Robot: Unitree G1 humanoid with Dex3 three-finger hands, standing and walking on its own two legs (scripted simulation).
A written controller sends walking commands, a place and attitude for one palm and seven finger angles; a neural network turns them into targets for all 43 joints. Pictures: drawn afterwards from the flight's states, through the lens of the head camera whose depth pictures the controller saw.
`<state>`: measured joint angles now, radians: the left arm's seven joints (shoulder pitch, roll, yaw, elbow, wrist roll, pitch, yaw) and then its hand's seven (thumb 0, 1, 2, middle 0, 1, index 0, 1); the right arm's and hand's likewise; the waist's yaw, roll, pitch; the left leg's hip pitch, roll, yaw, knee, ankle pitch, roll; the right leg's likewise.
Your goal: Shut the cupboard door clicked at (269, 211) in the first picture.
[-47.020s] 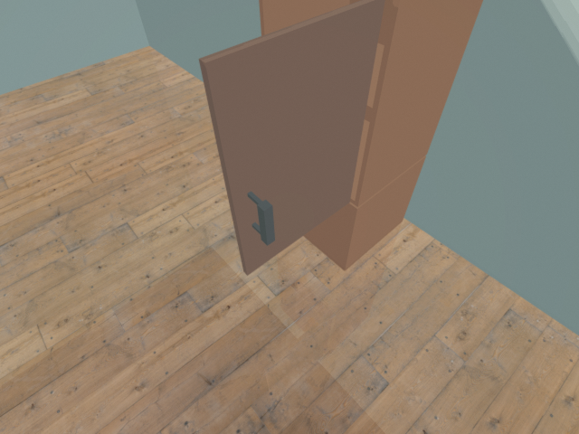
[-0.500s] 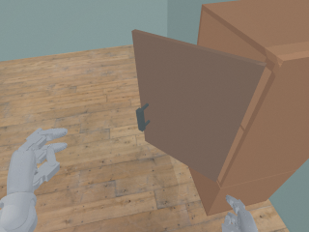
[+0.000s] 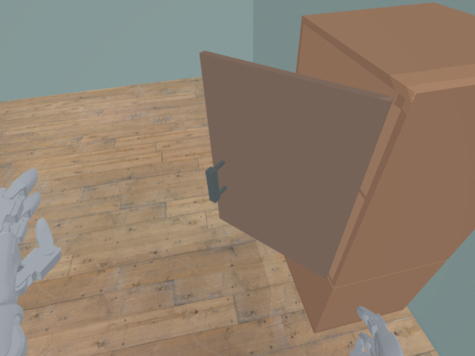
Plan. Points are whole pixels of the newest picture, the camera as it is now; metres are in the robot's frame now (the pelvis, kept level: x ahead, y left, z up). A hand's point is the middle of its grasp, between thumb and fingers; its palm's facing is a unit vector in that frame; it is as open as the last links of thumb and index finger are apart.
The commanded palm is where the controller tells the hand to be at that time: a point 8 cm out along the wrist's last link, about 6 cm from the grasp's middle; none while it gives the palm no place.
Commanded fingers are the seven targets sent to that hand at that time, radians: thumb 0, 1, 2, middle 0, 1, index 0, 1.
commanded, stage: step back with the hand held close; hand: left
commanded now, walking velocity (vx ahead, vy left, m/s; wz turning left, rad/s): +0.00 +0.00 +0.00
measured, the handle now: (217, 181) +0.61 +0.15 -0.11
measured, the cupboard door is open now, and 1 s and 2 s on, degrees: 41 41 41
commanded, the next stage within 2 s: stop stepping back and stand still in 1.80 s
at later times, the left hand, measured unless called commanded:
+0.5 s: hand (36, 258) +0.17 +0.28 +0.17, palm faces +0.41 -0.75 -0.53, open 7.5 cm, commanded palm +0.12 +0.31 +0.17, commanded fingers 0.00 0.90 0.90 -0.20 -0.30 -0.20 -0.30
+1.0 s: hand out of the picture +0.11 +0.28 +0.17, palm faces +0.52 -0.72 -0.46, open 7.5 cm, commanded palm +0.05 +0.31 +0.17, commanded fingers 0.00 0.90 0.90 -0.20 -0.30 -0.20 -0.30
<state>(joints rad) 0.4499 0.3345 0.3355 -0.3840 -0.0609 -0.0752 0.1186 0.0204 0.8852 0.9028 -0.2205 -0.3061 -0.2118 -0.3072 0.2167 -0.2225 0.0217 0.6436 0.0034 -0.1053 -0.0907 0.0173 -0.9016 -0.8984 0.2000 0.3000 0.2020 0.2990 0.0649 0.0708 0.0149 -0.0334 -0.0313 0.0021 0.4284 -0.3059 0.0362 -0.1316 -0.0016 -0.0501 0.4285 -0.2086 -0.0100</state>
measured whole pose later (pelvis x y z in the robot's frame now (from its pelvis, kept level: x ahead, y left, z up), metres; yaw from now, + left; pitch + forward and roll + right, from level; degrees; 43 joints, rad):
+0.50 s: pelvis -0.03 +0.01 -0.01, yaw +0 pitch +0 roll +0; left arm 0.56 0.43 0.44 -0.48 -0.06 -0.17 0.13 0.02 0.88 0.90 -0.22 -0.30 -0.21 -0.30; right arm 0.19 -0.25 -0.03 0.57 0.01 0.02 -0.10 0.02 -0.90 -0.90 0.20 0.30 0.20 0.30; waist 0.01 0.04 0.01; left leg -0.24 -0.06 0.02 0.54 -0.31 0.06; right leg -0.34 -0.03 -0.03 0.53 -0.20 0.01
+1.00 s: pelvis -0.08 +0.01 -0.03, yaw +1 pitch -1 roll -1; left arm 0.48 0.41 0.49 -0.50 0.00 -0.25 0.15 0.02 0.88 0.90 -0.22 -0.30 -0.21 -0.30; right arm 0.25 -0.23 -0.01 0.56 0.00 -0.03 -0.08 0.02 -0.90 -0.90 0.20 0.30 0.20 0.30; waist 0.00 0.00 0.01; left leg -0.40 -0.04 0.00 0.73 -0.32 0.05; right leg -0.44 0.02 0.01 0.65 -0.20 0.00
